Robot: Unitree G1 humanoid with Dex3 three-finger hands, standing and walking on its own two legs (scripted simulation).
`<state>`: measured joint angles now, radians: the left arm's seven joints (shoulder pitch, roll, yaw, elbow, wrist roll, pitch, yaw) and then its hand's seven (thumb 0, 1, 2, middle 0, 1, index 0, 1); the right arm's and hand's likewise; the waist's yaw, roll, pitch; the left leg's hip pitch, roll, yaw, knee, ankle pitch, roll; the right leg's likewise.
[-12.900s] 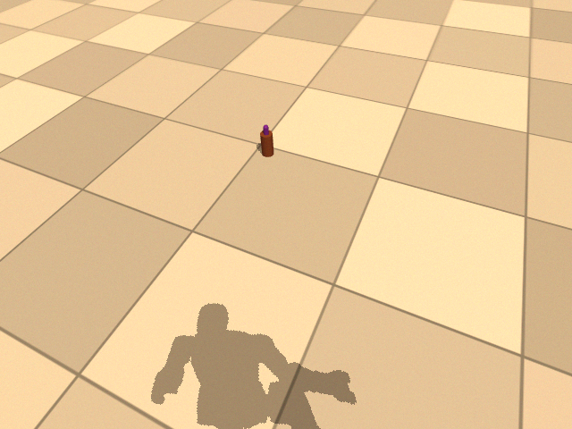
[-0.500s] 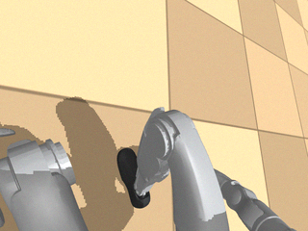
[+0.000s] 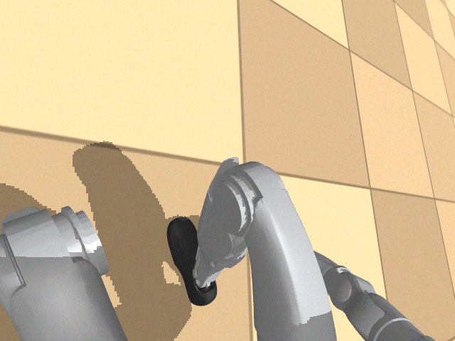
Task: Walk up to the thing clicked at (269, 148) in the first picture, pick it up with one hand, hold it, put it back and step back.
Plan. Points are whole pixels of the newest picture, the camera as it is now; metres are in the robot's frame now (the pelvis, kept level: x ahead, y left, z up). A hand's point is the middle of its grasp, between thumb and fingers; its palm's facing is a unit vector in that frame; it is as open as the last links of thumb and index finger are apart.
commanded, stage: close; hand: left
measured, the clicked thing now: out of the picture +0.46 +0.28 -0.19
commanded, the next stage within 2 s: settle in 0.10 s
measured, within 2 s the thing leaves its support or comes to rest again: leaves its support in 0.60 s
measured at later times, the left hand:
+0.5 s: hand out of the picture +0.44 +0.28 -0.18, palm faces +0.32 -0.95 -0.02, open 9.7 cm
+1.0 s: hand out of the picture +0.41 +0.31 -0.06, palm faces +0.30 -0.95 -0.06, open 9.8 cm
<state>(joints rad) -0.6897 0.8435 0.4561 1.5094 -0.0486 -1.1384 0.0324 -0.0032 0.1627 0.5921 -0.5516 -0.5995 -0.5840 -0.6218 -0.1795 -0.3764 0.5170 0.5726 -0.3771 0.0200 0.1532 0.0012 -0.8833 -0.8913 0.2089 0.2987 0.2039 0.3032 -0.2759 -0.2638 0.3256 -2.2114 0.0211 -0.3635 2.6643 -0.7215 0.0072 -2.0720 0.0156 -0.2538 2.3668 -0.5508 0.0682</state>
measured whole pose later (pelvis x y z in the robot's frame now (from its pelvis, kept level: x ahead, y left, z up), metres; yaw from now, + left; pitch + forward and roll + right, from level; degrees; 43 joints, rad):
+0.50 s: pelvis +0.00 +0.00 +0.00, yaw +0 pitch +14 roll -18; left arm -0.69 0.83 0.43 1.42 -0.07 -1.08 0.00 -0.05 -0.34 0.95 -0.71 -1.07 -0.76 -1.11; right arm -0.18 -0.38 0.50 0.58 -0.36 0.03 0.15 0.00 -0.91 -0.90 0.21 0.30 0.20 0.30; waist -0.26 -0.26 0.33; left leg -2.21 0.01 -0.37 2.66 -0.73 0.00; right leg -2.07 0.01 -0.26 2.36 -0.57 0.07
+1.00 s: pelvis +0.01 -0.01 +0.03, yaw +4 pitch +22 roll -14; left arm -0.59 0.62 0.36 1.00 -0.09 -0.78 -0.08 -0.06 -0.43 1.00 -0.76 -1.11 -0.81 -1.15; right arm -0.03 -0.35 0.26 0.60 -0.22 0.04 0.14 0.00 -0.91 -0.90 0.21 0.30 0.20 0.30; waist -0.18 -0.10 0.10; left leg -2.24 0.01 -0.24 2.53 -0.69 0.02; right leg -2.12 -0.03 -0.17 2.32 -0.58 0.04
